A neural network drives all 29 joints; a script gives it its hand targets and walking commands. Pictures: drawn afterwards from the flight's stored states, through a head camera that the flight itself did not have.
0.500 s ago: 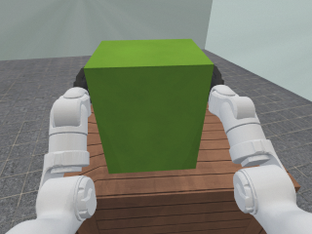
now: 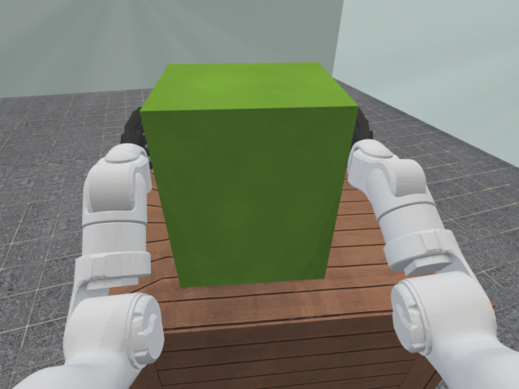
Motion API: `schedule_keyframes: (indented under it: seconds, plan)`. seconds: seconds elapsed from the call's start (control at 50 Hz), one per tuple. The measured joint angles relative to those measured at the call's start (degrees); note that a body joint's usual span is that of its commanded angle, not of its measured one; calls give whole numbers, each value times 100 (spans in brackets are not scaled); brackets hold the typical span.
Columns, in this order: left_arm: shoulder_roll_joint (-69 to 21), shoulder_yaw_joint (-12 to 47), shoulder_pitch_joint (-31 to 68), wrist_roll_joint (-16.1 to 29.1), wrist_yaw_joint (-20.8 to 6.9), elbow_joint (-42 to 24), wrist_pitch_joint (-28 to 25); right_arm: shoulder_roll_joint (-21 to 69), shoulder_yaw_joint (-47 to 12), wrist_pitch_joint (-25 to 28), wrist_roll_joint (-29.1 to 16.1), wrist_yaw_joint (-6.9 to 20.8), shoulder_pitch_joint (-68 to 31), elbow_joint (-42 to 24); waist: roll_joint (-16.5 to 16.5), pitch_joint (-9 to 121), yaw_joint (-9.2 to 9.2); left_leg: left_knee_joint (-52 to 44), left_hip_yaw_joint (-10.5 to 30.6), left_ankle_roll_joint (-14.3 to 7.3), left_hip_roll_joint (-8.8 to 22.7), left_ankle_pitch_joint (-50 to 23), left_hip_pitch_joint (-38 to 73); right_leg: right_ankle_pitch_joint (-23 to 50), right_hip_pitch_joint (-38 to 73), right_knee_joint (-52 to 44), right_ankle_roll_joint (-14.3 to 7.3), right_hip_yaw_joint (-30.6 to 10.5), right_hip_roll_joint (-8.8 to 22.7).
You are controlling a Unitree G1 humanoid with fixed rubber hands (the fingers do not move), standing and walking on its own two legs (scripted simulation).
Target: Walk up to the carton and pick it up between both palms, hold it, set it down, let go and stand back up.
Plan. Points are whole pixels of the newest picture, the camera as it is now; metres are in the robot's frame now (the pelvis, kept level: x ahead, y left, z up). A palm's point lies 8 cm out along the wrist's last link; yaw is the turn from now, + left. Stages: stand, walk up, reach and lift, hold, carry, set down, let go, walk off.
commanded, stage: hold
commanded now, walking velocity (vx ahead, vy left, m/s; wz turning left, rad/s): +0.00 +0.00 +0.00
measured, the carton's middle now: (249, 175) +0.38 +0.00 +0.22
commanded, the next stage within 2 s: none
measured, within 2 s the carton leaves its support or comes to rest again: neither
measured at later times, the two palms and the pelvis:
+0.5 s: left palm (128, 155) +0.35 +0.17 +0.27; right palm (357, 151) +0.36 -0.15 +0.27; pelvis +0.00 +0.01 +0.00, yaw -1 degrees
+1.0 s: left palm (128, 151) +0.35 +0.17 +0.28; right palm (358, 148) +0.36 -0.15 +0.28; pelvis -0.02 +0.00 +0.00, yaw +0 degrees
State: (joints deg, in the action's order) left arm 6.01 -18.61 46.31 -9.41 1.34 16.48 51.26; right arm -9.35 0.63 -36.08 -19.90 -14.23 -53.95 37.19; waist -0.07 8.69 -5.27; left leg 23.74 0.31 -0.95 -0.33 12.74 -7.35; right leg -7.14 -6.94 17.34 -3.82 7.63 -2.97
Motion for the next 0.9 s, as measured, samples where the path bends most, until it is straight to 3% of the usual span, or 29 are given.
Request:
schedule_keyframes:
  seconds: [0.36,0.54,0.9]
  plan:
    - [-51,11,68,-30,79,14,43,7,143,11,87,103,-48,102,32,9,72,21,-88,-39,1,9,4,39,-13,0,25,-92,-2]
    - [-64,42,-37,-27,51,-138,81,-23,26,-91,90,67,88,-157,0,-15,101,-37,-76,-53,-19,-50,70,90,57,-54,32,-83,14]
    - [137,58,476,91,74,767,-236,71,419,48,400,163,-331,472,22,101,167,-6,-13,-46,-72,-188,-253,139,-290,86,7,-12,77]
